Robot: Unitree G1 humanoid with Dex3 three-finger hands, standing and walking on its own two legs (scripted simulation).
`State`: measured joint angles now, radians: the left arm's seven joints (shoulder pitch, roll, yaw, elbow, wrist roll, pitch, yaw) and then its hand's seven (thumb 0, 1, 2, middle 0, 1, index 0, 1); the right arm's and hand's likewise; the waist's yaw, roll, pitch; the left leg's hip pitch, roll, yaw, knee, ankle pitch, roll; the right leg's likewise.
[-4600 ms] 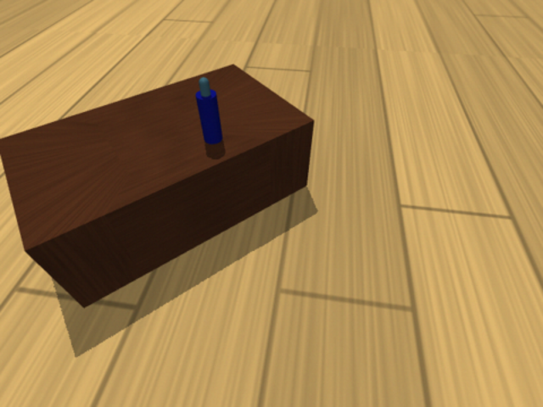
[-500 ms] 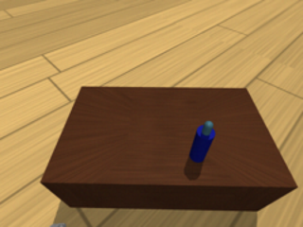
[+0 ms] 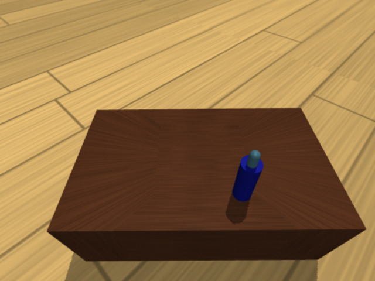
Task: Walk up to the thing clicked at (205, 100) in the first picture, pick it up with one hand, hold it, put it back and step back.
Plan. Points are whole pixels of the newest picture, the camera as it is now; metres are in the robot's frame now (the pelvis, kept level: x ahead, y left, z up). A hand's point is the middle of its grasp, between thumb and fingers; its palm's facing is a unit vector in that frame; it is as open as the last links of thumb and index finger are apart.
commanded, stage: walk up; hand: right
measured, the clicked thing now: (248, 175) +0.51 -0.20 -0.23
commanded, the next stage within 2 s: stand in 0.22 s
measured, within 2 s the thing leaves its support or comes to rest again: neither
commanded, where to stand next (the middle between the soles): +0.04 +0.02 m, yaw +0 degrees
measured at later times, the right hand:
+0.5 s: hand out of the picture +0.08 -0.26 -0.15, palm faces +0.00 +0.94 -0.33, open 7.4 cm
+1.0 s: hand out of the picture +0.07 -0.26 -0.16, palm faces -0.02 +0.94 -0.33, open 7.4 cm
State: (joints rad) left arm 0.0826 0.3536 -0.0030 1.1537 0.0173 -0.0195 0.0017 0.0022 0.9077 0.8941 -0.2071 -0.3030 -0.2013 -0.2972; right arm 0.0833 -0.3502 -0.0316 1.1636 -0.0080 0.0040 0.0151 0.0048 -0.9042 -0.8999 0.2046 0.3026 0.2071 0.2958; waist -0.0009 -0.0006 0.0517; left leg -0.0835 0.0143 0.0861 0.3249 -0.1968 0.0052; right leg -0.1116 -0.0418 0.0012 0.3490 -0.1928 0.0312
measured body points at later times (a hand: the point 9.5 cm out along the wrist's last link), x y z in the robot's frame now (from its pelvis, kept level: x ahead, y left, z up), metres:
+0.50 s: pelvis +0.00 -0.01 +0.00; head +0.00 +0.00 +0.45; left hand +0.08 +0.29 -0.13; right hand +0.08 -0.30 -0.13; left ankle -0.01 +0.11 -0.75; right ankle +0.00 -0.14 -0.75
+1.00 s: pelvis -0.01 -0.01 +0.00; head +0.00 -0.01 +0.45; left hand +0.06 +0.29 -0.13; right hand +0.07 -0.31 -0.13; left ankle -0.01 +0.11 -0.75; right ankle +0.00 -0.14 -0.75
